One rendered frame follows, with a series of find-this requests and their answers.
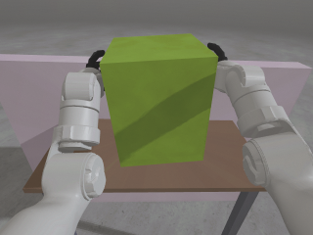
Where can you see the left robot upper arm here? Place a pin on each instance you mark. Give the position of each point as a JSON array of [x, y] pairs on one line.
[[70, 181]]

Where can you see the robot left hand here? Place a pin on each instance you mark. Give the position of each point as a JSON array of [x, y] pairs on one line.
[[92, 62]]

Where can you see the carton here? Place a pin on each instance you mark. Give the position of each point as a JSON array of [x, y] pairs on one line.
[[159, 91]]

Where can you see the robot right hand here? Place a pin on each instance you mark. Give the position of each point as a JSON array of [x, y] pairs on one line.
[[218, 51]]

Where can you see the table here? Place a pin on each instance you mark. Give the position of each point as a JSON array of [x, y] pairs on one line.
[[221, 170]]

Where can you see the right robot upper arm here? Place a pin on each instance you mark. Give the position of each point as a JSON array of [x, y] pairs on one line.
[[282, 164]]

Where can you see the robot right forearm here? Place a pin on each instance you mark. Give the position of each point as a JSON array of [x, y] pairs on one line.
[[256, 109]]

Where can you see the robot left forearm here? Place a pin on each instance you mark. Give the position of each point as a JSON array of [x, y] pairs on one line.
[[77, 128]]

